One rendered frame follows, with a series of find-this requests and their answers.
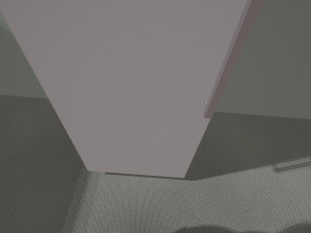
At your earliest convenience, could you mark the fridge door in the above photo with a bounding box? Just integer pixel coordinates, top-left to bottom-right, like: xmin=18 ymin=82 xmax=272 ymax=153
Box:
xmin=0 ymin=0 xmax=247 ymax=178

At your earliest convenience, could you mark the handle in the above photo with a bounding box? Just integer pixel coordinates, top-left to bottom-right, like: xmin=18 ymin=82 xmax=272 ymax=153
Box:
xmin=203 ymin=0 xmax=265 ymax=119

